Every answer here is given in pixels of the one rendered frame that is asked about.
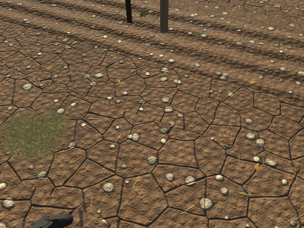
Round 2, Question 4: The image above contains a left robot hand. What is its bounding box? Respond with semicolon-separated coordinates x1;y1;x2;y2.
30;215;73;228

